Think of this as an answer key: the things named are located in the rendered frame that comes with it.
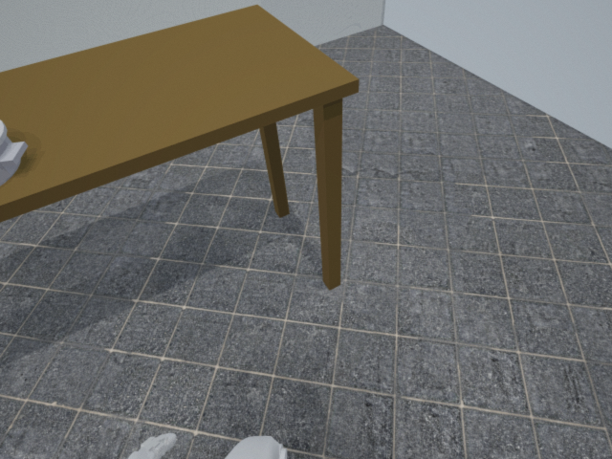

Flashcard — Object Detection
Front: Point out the pot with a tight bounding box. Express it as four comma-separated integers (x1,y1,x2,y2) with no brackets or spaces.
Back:
0,136,28,186

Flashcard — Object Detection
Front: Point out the table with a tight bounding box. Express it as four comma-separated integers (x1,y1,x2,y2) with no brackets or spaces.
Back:
0,5,359,291

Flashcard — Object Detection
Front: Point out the robot left thigh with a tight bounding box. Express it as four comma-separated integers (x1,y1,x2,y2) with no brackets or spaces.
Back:
225,436,287,459

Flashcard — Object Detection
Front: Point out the robot left hand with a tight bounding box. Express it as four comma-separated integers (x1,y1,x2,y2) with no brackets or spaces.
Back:
128,433,176,459

